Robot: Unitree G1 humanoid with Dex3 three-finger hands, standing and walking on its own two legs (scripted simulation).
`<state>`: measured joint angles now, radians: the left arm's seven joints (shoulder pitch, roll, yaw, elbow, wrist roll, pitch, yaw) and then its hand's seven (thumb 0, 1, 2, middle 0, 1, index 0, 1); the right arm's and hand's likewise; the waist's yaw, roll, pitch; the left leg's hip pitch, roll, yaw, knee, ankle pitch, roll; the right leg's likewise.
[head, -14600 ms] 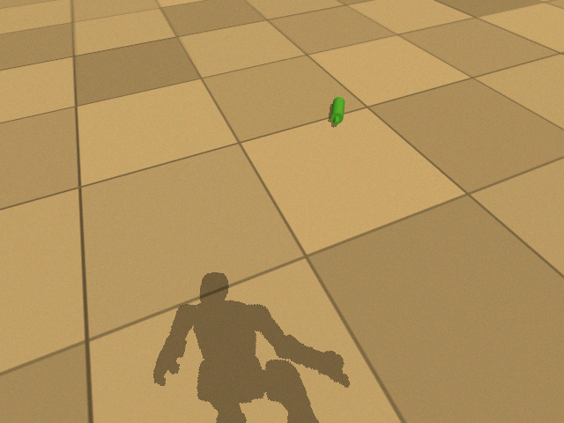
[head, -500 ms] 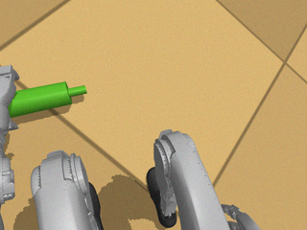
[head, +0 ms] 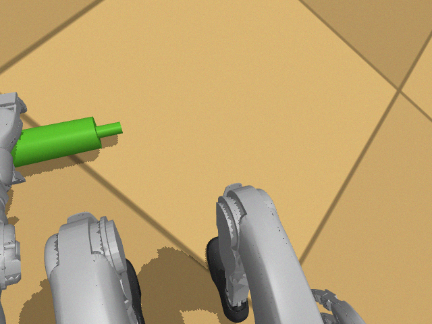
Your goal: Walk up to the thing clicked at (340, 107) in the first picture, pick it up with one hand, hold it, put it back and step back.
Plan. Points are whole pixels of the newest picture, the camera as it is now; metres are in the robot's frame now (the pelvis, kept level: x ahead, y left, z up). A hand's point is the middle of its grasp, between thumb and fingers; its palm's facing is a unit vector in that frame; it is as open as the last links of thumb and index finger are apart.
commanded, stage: rise first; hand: left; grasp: from above
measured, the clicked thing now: (66, 138) +0.50 +0.26 -0.29
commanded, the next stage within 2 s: approach in 0.36 s
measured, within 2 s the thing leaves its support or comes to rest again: neither
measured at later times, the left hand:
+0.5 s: hand (7, 150) +0.45 +0.32 -0.17, palm faces -0.44 -0.08 -0.90, open 14.2 cm
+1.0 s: hand (41, 121) +0.50 +0.27 -0.17, palm faces -0.41 -0.08 -0.91, open 14.2 cm
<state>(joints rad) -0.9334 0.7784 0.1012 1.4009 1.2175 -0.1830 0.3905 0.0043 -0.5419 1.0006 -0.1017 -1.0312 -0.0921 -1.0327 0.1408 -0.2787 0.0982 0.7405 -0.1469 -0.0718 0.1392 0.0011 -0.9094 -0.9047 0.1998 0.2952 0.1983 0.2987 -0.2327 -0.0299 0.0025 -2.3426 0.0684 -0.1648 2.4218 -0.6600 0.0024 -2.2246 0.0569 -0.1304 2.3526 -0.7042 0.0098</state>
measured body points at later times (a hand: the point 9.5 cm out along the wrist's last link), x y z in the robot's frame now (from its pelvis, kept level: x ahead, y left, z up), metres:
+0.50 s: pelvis +0.00 +0.00 +0.00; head +0.23 +0.08 +0.38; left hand +0.46 +0.32 -0.11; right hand +0.06 -0.27 -0.10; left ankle +0.08 +0.13 -0.29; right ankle +0.10 -0.11 -0.29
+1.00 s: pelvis +0.00 +0.00 +0.00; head +0.25 +0.05 +0.37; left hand +0.52 +0.27 -0.11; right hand +0.01 -0.26 -0.10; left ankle +0.08 +0.13 -0.29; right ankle +0.10 -0.11 -0.29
